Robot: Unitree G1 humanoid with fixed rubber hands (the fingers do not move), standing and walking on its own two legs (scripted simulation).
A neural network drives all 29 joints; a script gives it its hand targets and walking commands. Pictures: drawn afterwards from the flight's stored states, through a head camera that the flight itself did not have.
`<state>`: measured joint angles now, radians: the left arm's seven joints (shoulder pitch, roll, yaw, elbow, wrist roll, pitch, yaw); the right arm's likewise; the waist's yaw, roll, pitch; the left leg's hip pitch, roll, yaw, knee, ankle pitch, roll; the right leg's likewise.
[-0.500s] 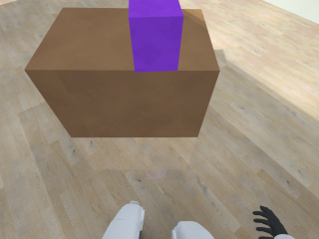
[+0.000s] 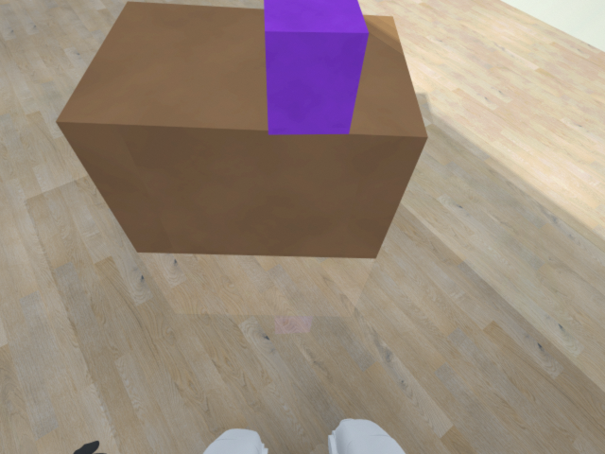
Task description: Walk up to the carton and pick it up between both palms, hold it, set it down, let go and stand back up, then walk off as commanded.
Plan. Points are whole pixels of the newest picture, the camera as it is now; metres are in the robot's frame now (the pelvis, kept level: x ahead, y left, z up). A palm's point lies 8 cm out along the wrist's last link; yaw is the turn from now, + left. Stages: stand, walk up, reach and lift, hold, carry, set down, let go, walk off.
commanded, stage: walk off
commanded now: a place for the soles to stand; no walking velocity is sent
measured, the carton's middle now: (308, 62) +0.90 +0.00 -0.01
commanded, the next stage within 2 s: stand in 0.60 s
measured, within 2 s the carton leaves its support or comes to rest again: neither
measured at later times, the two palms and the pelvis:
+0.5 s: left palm out of the picture +0.09 +0.28 -0.10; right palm (535, 437) +0.14 -0.32 -0.09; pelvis +0.02 -0.02 +0.00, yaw +0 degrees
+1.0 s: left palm out of the picture +0.08 +0.29 -0.11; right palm out of the picture +0.10 -0.31 -0.10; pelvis -0.01 -0.01 +0.01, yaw +0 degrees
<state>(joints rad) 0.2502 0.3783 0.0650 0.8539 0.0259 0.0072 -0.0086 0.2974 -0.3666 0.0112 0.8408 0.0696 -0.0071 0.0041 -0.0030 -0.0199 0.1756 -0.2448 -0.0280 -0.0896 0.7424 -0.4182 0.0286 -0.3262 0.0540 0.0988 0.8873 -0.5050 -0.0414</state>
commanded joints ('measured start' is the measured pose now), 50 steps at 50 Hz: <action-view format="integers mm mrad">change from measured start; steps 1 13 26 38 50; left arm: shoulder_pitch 8 -61 -62 -145 -200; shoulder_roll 196 223 242 201 207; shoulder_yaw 55 26 28 18 7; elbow -65 -53 -38 24 107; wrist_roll -17 -17 -10 -37 -37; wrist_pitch -40 -51 -61 -54 -45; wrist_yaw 11 13 14 17 3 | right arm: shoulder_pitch -41 -89 -206 -246 -291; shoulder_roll -304 -209 -209 -208 -211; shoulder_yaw -137 -112 -97 -73 -66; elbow -80 -36 -32 37 102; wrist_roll -103 -81 -80 -85 -97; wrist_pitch -43 -41 -36 -38 -39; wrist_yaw -22 -20 -17 -24 -11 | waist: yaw -14 -31 -6 -5 6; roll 208 -71 -33 26 60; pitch -156 -252 -256 -303 -235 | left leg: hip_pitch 76 81 32 100 23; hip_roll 261 41 28 117 132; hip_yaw -303 24 21 -71 -125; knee -236 -218 -110 -209 -348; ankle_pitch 447 235 235 455 175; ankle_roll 183 13 9 35 32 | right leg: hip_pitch -58 97 115 162 140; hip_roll -27 -175 -203 -151 -131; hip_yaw -98 158 202 83 90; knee -134 -304 -368 -336 -437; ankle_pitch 36 618 555 586 282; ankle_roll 16 -90 -127 -45 -21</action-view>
